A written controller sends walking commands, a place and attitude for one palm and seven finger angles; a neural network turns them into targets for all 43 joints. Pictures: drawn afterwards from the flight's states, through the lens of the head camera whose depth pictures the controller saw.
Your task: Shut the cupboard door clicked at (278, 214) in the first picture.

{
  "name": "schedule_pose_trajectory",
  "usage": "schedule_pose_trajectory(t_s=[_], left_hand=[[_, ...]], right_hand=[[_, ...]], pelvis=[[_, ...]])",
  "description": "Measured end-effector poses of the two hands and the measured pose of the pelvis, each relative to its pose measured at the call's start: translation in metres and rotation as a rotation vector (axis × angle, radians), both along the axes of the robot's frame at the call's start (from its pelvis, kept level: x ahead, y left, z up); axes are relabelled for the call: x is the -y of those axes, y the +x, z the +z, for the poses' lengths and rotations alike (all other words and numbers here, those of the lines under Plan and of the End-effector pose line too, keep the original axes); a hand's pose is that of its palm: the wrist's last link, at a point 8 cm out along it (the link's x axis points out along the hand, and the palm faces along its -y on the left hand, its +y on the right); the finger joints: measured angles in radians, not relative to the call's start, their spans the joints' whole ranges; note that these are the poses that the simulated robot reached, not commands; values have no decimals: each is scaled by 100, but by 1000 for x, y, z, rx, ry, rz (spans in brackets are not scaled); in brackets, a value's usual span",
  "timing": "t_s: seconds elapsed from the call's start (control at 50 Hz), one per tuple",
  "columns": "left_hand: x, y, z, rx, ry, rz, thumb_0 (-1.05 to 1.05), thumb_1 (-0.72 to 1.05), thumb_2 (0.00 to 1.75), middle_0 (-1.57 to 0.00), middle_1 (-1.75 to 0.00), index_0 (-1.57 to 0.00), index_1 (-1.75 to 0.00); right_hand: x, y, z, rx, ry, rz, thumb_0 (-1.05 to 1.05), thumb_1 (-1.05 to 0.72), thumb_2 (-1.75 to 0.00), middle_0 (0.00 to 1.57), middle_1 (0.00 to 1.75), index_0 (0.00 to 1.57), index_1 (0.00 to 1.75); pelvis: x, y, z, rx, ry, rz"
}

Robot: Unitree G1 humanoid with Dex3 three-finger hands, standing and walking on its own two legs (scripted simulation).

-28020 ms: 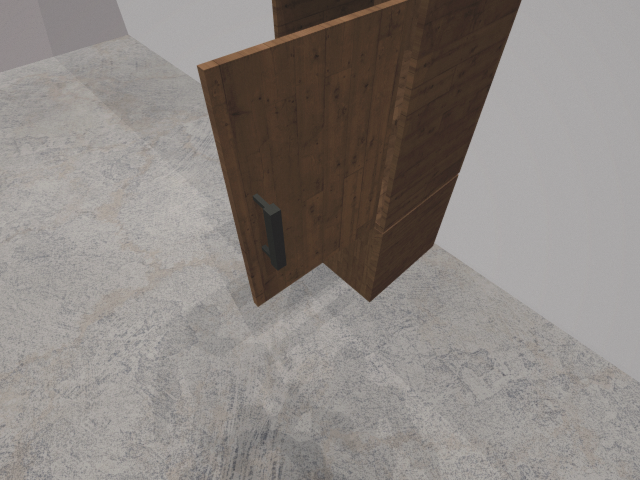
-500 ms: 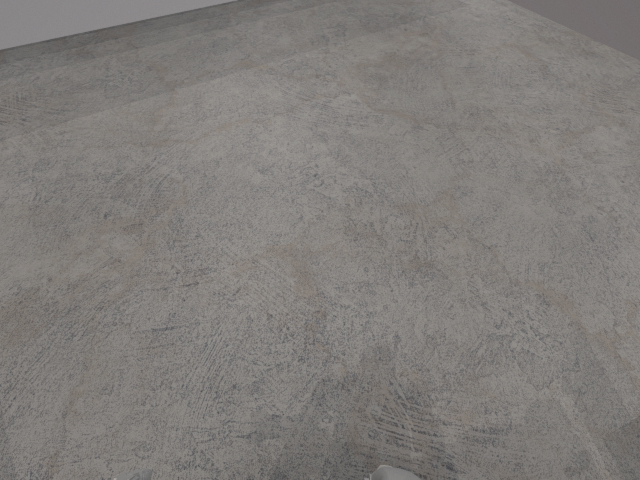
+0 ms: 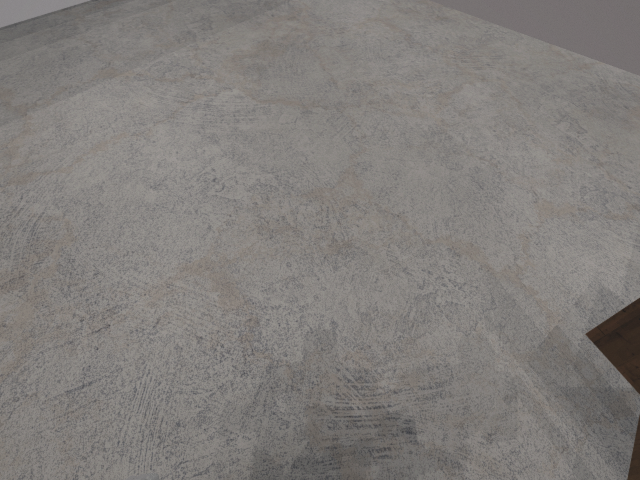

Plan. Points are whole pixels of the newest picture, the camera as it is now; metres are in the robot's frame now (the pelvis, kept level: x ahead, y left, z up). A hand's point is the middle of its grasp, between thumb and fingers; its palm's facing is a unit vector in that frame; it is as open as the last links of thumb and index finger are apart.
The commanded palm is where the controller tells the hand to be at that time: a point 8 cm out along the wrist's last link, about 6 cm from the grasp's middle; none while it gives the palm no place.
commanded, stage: turn to face it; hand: left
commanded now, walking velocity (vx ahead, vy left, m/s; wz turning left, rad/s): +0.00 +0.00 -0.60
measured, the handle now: out of the picture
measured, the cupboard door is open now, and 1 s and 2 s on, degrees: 62 62 62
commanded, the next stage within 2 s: take the last steps up to it in 1.68 s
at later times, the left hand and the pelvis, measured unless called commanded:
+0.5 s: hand (227, 452) +0.17 +0.13 -0.14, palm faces -0.30 -0.92 -0.27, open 7.4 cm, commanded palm none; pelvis +0.00 -0.03 +0.01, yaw -18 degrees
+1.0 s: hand (256, 409) +0.23 +0.10 -0.15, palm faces -0.55 -0.81 -0.21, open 7.4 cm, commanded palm none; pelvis +0.03 -0.02 +0.01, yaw -36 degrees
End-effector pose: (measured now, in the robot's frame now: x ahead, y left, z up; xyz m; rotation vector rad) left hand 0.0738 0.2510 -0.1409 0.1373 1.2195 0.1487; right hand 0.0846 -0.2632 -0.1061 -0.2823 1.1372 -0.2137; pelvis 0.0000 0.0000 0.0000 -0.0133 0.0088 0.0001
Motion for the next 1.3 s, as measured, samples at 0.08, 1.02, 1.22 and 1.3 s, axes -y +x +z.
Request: schedule_pose_trajectory(t_s=[0.08,1.02,1.22,1.3], left_hand=[[-8,17,4,-9,-10,-49,1,90,90,-20,-30,-20,-30],[113,184,22,17,29,-659,1,91,90,-20,-29,-19,-30],[175,191,32,87,71,-802,1,91,90,-20,-30,-20,-30],[183,189,32,50,68,-843,1,90,90,-20,-30,-20,-30]], right_hand=[[-11,-24,8,-38,-3,-36,0,-91,-90,20,30,20,30],[-5,-160,-4,-66,73,-644,0,-91,-90,20,30,20,30],[14,-217,-29,-110,109,-815,1,-91,-90,20,30,20,30],[20,-212,-15,-58,89,-844,1,-91,-90,20,30,20,30]], pelvis=[[-5,2,8,5,-15,-54],[22,29,11,1,-21,-648],[46,19,3,15,8,-760],[49,22,10,13,25,-805]])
